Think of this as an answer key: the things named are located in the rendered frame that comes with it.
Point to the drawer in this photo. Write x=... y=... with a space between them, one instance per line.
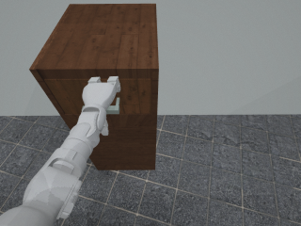
x=134 y=96

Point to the cabinet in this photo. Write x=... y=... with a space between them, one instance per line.
x=103 y=40

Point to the robot left upper arm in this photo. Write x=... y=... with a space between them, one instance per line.
x=53 y=196

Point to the handle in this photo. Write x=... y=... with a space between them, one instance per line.
x=112 y=109

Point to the robot left hand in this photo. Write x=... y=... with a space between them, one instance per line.
x=101 y=93

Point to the left robot forearm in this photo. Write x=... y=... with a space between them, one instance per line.
x=73 y=154

